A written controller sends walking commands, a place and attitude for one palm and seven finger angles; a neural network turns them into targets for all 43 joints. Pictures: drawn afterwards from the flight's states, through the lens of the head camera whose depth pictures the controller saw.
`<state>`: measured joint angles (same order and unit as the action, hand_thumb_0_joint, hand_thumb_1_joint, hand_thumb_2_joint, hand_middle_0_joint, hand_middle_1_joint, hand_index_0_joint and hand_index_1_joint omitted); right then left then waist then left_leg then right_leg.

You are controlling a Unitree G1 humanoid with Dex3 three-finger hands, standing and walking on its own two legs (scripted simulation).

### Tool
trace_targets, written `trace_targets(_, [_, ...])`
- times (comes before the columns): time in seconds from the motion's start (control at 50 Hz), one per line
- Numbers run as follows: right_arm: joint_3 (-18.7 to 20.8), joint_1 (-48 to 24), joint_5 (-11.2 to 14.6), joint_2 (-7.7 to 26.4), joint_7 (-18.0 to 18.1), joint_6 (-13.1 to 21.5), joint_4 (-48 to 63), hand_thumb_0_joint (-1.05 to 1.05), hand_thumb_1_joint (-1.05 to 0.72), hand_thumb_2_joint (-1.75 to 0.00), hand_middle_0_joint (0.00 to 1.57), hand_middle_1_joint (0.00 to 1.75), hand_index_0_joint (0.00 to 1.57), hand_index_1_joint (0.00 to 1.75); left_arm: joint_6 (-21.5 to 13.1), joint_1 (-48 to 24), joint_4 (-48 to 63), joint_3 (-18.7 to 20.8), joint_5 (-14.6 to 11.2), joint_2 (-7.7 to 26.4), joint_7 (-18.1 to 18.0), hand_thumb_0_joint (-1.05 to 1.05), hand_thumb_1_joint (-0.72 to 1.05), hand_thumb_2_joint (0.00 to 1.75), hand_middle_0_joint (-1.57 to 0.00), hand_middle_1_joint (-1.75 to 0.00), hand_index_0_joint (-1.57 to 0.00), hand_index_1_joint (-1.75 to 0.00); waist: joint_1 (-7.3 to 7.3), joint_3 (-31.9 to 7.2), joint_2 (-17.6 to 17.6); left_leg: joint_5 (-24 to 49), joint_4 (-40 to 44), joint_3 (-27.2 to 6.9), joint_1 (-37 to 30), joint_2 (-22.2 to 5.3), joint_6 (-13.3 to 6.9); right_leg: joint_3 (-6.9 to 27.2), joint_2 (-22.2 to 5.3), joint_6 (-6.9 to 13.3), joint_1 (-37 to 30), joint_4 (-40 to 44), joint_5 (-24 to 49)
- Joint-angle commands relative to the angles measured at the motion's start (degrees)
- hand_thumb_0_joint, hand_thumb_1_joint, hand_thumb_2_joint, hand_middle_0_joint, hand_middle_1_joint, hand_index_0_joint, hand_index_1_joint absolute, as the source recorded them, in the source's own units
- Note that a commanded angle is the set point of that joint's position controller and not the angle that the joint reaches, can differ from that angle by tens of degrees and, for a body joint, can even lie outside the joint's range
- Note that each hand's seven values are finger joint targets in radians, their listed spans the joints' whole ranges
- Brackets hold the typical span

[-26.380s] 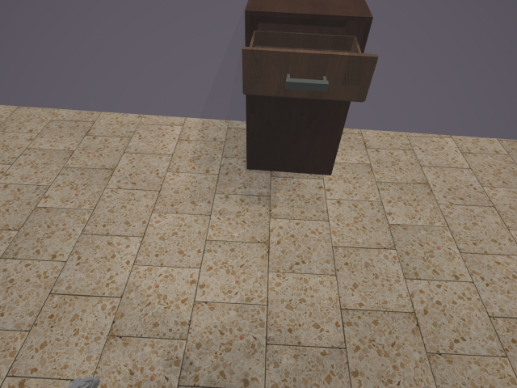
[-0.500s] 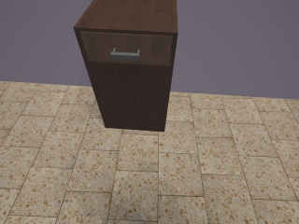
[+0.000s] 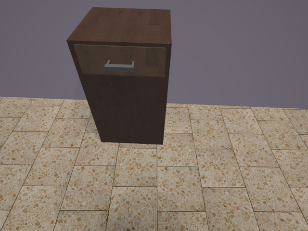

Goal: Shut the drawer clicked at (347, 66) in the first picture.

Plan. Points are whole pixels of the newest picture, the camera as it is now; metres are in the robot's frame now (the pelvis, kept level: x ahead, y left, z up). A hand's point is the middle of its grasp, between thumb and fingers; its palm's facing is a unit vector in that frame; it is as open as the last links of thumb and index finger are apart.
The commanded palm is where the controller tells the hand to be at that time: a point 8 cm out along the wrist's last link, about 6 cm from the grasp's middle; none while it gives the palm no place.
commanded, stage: let the arm hang, fingers relaxed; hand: left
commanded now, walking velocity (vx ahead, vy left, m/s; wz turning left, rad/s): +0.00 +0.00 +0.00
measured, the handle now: (120, 65) +0.84 +0.20 -0.04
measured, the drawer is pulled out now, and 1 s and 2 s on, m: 0.00 0.00 0.00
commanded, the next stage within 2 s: look to check the result in 0.02 s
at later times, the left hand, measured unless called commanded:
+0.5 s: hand out of the picture -0.02 +0.14 -0.17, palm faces +0.06 -0.98 -0.17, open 7.4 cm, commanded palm none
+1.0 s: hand out of the picture -0.01 +0.14 -0.17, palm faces +0.06 -0.98 -0.18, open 7.4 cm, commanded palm none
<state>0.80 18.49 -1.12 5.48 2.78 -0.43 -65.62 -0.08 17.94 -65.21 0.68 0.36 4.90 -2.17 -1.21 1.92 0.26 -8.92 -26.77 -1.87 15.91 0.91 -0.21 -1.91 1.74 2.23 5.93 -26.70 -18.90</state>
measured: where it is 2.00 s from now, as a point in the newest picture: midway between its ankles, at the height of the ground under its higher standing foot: outside the picture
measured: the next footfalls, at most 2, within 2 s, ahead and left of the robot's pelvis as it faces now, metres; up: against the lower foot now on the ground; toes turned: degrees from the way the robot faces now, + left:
none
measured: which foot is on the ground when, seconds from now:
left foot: down 0.00-1.00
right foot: down 0.00-1.00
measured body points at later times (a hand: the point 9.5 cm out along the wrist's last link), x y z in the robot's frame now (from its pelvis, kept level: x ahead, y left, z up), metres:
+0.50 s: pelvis +0.02 -0.01 +0.00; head +0.02 -0.02 +0.45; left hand -0.02 +0.19 -0.16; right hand +0.00 -0.22 -0.17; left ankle +0.06 +0.12 -0.74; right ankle -0.05 -0.09 -0.74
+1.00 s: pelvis +0.02 -0.02 +0.00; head +0.02 -0.02 +0.45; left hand -0.01 +0.19 -0.16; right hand +0.00 -0.23 -0.16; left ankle +0.06 +0.12 -0.74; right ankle -0.05 -0.09 -0.74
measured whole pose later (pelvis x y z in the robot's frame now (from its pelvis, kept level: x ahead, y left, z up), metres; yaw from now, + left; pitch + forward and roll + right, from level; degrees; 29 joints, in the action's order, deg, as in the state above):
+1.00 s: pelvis +0.02 -0.02 +0.00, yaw +0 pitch -3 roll +0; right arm 0.5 16.6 -0.9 6.5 3.2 -0.4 -66.0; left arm -0.3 18.6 -65.2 1.2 0.1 6.2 -2.5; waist -0.6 3.3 0.5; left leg -10.5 -26.5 -2.2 13.4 -0.8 1.4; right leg -1.8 3.5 3.7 2.3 -23.7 -18.8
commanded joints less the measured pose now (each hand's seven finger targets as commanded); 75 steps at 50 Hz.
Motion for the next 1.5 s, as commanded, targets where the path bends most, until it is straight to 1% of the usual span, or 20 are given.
trace_targets(0.0, [0.9,4.3,0.2,4.7,0.2,0.4,1.1,0.0,-0.9,-0.9,0.2,0.3,0.2,0.3,-0.5,6.9,-0.1,1.0,0.0,5.5,-0.5,0.0,0.9,0.9,-0.2,-0.3,-0.2,-0.3,1.06,4.9,0.2,4.2,3.6,-4.3,-3.4,-4.8,-2.4,4.5,-6.2,1.6,7.5,7.8,3.9])
trace_targets(0.08, [0.9,4.6,0.2,4.3,0.3,0.4,0.7,0.0,-0.9,-0.9,0.2,0.3,0.2,0.3,-0.7,6.9,-0.1,1.0,-0.1,5.5,-0.6,0.0,0.9,0.9,-0.2,-0.3,-0.2,-0.3,0.89,3.6,-0.7,6.6,2.3,-3.6,-4.2,-4.8,-2.2,4.5,-6.8,1.4,6.0,8.2,7.1])
trace_targets(0.16, [0.9,4.3,0.3,4.4,0.3,0.3,0.5,0.0,-0.9,-0.9,0.2,0.3,0.2,0.3,-0.8,6.9,-0.1,1.0,-0.2,5.7,-0.8,0.0,0.9,0.9,-0.2,-0.3,-0.2,-0.3,0.79,3.8,-1.4,7.9,1.7,-3.0,-4.8,-4.9,-2.1,4.6,-6.9,1.2,5.8,8.2,10.5])
trace_targets(0.22, [0.9,4.1,0.4,4.6,0.4,0.3,0.4,0.0,-0.9,-0.9,0.2,0.3,0.2,0.3,-0.8,7.0,-0.1,1.0,-0.1,5.9,-0.8,0.0,0.9,0.9,-0.2,-0.3,-0.2,-0.3,0.62,3.4,-0.4,8.8,1.5,-2.8,-5.3,-5.2,-2.1,4.7,-6.9,1.1,5.2,7.9,12.3])
trace_targets(0.34, [0.8,3.2,0.3,5.1,0.4,0.3,0.4,0.0,-0.9,-0.9,0.2,0.3,0.2,0.3,-0.7,7.1,-0.3,0.8,-0.1,5.8,-0.8,0.0,0.9,0.9,-0.2,-0.3,-0.2,-0.3,0.72,4.9,0.2,7.0,2.3,-3.0,-5.4,-5.5,-2.0,4.9,-6.5,1.2,6.2,8.5,9.4])
trace_targets(0.38, [0.8,3.1,0.4,5.2,0.4,0.4,0.5,0.0,-0.9,-0.9,0.2,0.3,0.2,0.3,-0.7,7.0,-0.3,1.0,-0.1,6.0,-0.7,0.0,0.9,0.9,-0.2,-0.3,-0.2,-0.3,0.79,4.6,0.3,7.7,2.4,-3.0,-5.4,-5.5,-2.1,4.9,-6.4,1.1,5.6,8.4,10.4])
trace_targets(0.4, [0.8,2.8,0.4,5.6,0.4,0.4,0.6,0.0,-0.9,-0.9,0.2,0.3,0.2,0.3,-0.8,7.1,-0.3,0.9,0.0,6.1,-0.8,0.0,0.9,0.9,-0.2,-0.3,-0.2,-0.3,0.85,4.4,-0.6,7.9,2.4,-3.0,-5.7,-5.5,-2.1,4.9,-6.4,1.1,5.7,8.4,10.4])
trace_targets(0.46, [0.8,2.6,0.3,5.7,0.4,0.5,0.6,0.0,-0.9,-0.9,0.2,0.3,0.2,0.3,-0.9,6.9,-0.2,0.9,-0.1,6.1,-0.8,0.0,0.9,0.9,-0.2,-0.3,-0.2,-0.3,0.8,4.1,-1.1,8.1,2.2,-2.8,-6.0,-5.4,-2.0,5.1,-6.6,1.0,5.2,8.7,11.8])
trace_targets(0.52, [0.8,2.4,0.3,5.7,0.4,0.5,0.5,0.0,-0.9,-0.9,0.2,0.3,0.2,0.3,-0.8,6.4,-0.1,1.1,-0.1,6.5,-0.7,0.0,0.9,0.9,-0.2,-0.3,-0.2,-0.3,0.82,4.8,0.2,8.4,2.5,-2.6,-5.8,-5.6,-1.9,4.7,-6.6,1.0,5.2,8.5,12.0])
trace_targets(0.62, [0.7,2.1,0.3,6.0,0.4,0.4,0.7,0.0,-0.9,-0.9,0.2,0.3,0.2,0.3,-0.8,6.4,0.1,1.0,-0.1,6.5,-0.7,0.0,0.9,0.9,-0.2,-0.3,-0.2,-0.3,0.9,5.1,-0.5,7.8,2.4,-2.6,-5.6,-5.5,-1.8,4.9,-6.6,0.9,5.2,9.2,11.5])
trace_targets(0.72, [0.6,2.2,0.3,6.0,0.5,0.4,0.7,0.0,-0.9,-0.9,0.2,0.3,0.2,0.3,-0.8,6.3,0.3,1.1,-0.1,6.8,-0.7,0.0,0.9,0.9,-0.2,-0.3,-0.2,-0.3,0.99,4.2,-1.2,8.9,2.0,-2.4,-5.8,-5.4,-1.8,4.8,-6.8,0.5,4.0,9.0,14.4])
trace_targets(0.86, [0.7,2.4,0.2,5.8,0.5,0.4,0.4,0.0,-0.9,-0.9,0.2,0.3,0.2,0.3,-0.8,6.2,0.5,1.2,-0.2,6.7,-0.7,0.0,0.9,0.9,-0.2,-0.3,-0.2,-0.3,0.96,4.3,-0.3,9.0,1.9,-2.2,-6.0,-5.5,-1.6,4.9,-6.7,0.6,3.9,9.1,14.8])
trace_targets(0.9, [0.7,2.4,0.4,6.0,0.5,0.3,0.5,0.0,-0.9,-0.9,0.2,0.3,0.2,0.3,-0.8,6.1,0.5,1.2,-0.1,6.9,-0.7,0.0,0.9,0.9,-0.2,-0.3,-0.2,-0.3,0.99,4.5,-0.8,8.7,2.0,-2.3,-6.1,-5.5,-1.6,4.8,-6.6,0.5,4.3,9.2,14.1])
trace_targets(0.96, [0.6,2.5,0.2,5.9,0.5,0.4,0.4,0.0,-0.9,-0.9,0.2,0.3,0.2,0.3,-0.7,5.9,0.4,1.2,-0.2,6.7,-0.6,0.0,0.9,0.9,-0.2,-0.3,-0.2,-0.3,0.96,5.2,-0.1,7.6,2.5,-2.5,-5.8,-5.6,-1.6,5.0,-6.5,0.8,4.7,9.6,11.5])
trace_targets(1.0, [0.7,2.5,0.3,6.2,0.5,0.4,0.5,0.0,-0.9,-0.9,0.2,0.3,0.2,0.3,-0.8,6.3,0.4,1.1,-0.2,6.8,-0.7,0.0,0.9,0.9,-0.2,-0.3,-0.2,-0.3,1.07,4.6,-0.6,7.9,2.4,-2.5,-6.3,-5.6,-1.6,5.0,-6.5,0.7,4.7,9.6,11.8])
trace_targets(1.14, [0.7,2.6,0.3,6.3,0.5,0.5,0.4,0.0,-0.9,-0.9,0.2,0.3,0.2,0.3,-0.8,6.0,0.4,1.1,-0.2,6.9,-0.6,0.0,0.9,0.9,-0.2,-0.3,-0.2,-0.3,0.88,4.5,0.5,7.9,2.9,-2.8,-6.4,-5.7,-1.7,5.1,-6.4,1.0,4.6,9.5,10.9])
trace_targets(1.18, [0.7,2.5,0.3,6.3,0.5,0.5,0.3,0.0,-0.9,-0.9,0.2,0.3,0.2,0.3,-0.8,5.8,0.3,1.2,-0.2,7.1,-0.5,0.0,0.9,0.9,-0.2,-0.3,-0.2,-0.3,0.92,4.9,0.0,7.3,3.0,-2.8,-5.9,-5.7,-1.7,4.9,-6.3,1.0,4.7,9.7,10.0])
trace_targets(1.36, [0.7,1.9,0.3,6.9,0.5,0.6,0.5,0.0,-0.9,-0.9,0.2,0.3,0.2,0.3,-0.9,5.4,0.3,1.2,-0.1,7.3,-0.4,0.0,0.9,0.9,-0.2,-0.3,-0.2,-0.3,0.86,4.7,0.2,7.3,3.3,-3.0,-6.3,-5.8,-1.7,5.1,-6.4,1.1,4.8,9.7,9.9])
trace_targets(1.4, [0.7,1.8,0.4,7.1,0.5,0.5,0.7,0.0,-0.9,-0.9,0.2,0.3,0.2,0.3,-0.9,5.5,0.4,1.2,-0.1,7.5,-0.5,0.0,0.9,0.9,-0.2,-0.3,-0.2,-0.3,0.91,4.6,-0.8,7.5,3.4,-3.2,-6.5,-5.8,-1.7,4.9,-6.3,0.9,5.0,9.7,9.8])
trace_targets(1.48, [0.8,1.4,0.3,7.3,0.4,0.5,0.6,0.0,-0.9,-0.9,0.2,0.3,0.2,0.3,-0.9,5.2,0.5,1.2,-0.1,7.8,-0.5,0.0,0.9,0.9,-0.2,-0.3,-0.2,-0.3,0.9,4.7,-0.3,7.6,3.3,-2.7,-6.5,-5.7,-1.6,5.0,-6.6,0.7,4.7,9.9,11.1])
